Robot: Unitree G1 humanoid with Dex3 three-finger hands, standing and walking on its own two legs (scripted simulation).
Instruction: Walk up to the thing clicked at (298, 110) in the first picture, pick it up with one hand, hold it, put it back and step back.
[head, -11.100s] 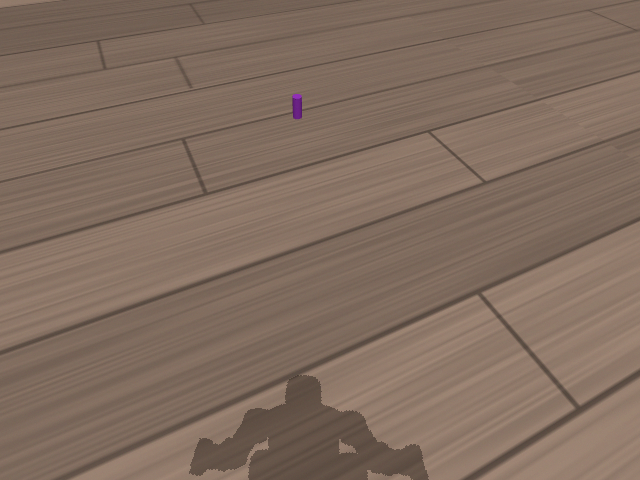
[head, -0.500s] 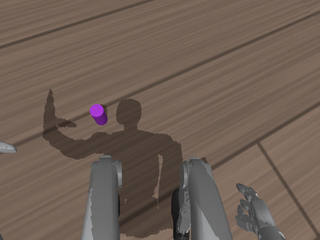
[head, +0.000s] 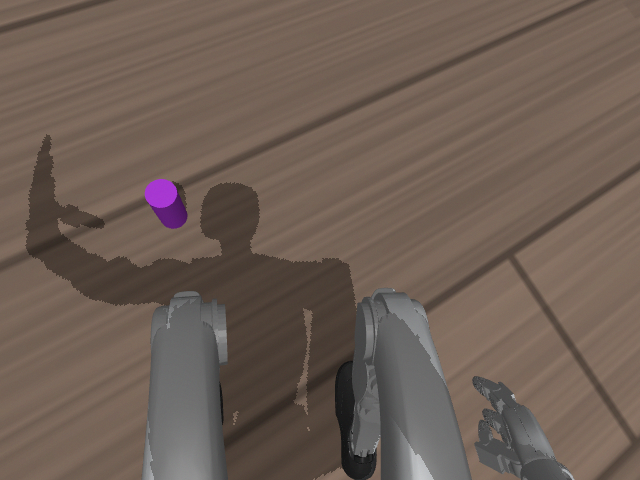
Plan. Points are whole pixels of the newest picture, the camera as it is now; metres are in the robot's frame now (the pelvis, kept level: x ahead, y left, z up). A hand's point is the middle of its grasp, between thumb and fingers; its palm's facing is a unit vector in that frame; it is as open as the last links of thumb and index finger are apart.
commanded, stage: go down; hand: left
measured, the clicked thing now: (168, 205) +0.51 +0.23 -0.34
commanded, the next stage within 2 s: approach in 0.72 s
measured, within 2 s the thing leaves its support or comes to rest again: neither
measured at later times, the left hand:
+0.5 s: hand out of the picture +0.42 +0.41 -0.01, palm faces +0.13 -0.99 -0.08, open 17.1 cm
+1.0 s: hand out of the picture +0.42 +0.42 -0.03, palm faces +0.16 -0.99 -0.06, open 17.1 cm
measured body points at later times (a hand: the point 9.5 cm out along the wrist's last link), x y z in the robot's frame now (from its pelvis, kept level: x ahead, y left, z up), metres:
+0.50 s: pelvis +0.00 +0.00 -0.03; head +0.21 +0.08 +0.36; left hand +0.40 +0.46 +0.00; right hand +0.14 -0.28 -0.13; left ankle +0.08 +0.14 -0.37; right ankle +0.09 -0.14 -0.37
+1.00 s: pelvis -0.01 +0.01 -0.04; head +0.21 +0.10 +0.34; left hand +0.41 +0.47 -0.03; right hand +0.12 -0.27 -0.13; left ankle +0.08 +0.14 -0.37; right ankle +0.09 -0.14 -0.37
